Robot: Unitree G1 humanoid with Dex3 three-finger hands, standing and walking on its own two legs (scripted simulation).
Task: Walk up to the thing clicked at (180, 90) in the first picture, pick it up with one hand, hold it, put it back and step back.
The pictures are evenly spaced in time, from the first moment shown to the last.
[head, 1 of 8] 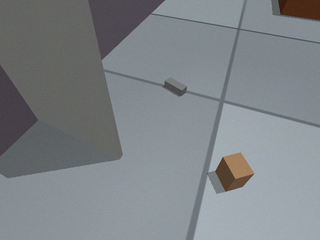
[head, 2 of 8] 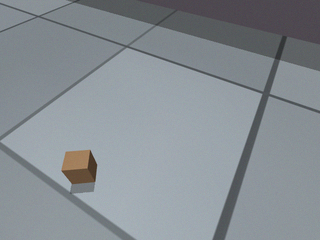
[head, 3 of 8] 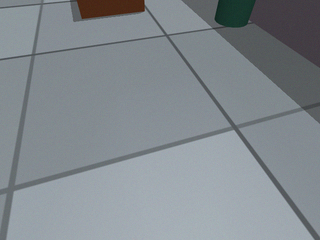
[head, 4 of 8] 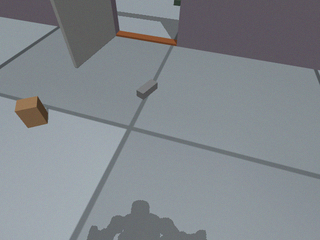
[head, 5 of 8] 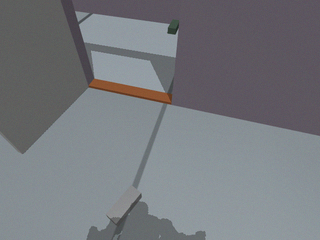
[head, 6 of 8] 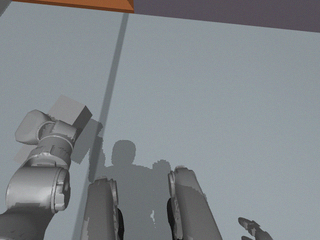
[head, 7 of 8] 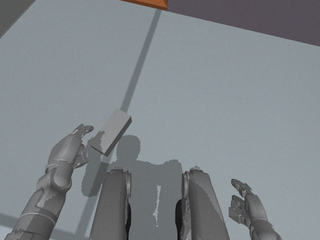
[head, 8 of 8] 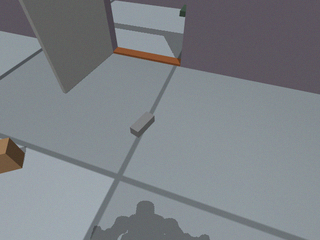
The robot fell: no
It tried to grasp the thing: yes
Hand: left
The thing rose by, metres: 0.66
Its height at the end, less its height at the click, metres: +0.00
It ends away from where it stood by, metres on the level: 0.00
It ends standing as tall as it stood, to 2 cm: yes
